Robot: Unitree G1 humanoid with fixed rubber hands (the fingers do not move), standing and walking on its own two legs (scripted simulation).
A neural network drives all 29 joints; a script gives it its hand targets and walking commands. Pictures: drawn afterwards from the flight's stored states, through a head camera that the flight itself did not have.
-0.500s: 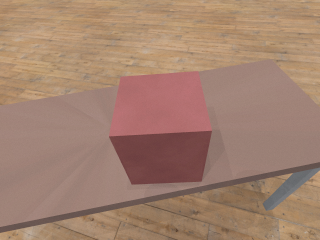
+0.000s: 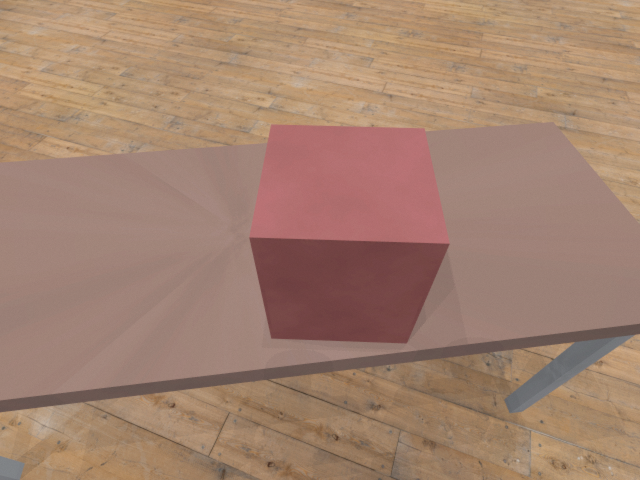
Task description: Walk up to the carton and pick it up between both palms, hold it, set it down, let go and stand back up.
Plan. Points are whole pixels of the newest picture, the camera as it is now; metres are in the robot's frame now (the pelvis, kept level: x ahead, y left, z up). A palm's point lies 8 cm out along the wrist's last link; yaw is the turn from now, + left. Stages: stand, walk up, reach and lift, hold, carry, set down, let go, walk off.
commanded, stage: walk up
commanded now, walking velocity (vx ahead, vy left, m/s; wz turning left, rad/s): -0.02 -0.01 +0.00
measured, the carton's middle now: (342, 240) +0.44 -0.01 +0.03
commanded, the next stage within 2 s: stand in 0.74 s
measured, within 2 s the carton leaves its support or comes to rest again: neither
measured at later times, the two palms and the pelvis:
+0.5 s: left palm out of the picture -0.03 +0.19 -0.13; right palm out of the picture -0.02 -0.21 -0.14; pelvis +0.00 +0.00 +0.02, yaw -2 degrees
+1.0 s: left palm out of the picture -0.03 +0.18 -0.13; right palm out of the picture -0.04 -0.22 -0.14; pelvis +0.00 -0.02 +0.02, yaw -2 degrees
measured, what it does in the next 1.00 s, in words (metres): steps on the spot: right foot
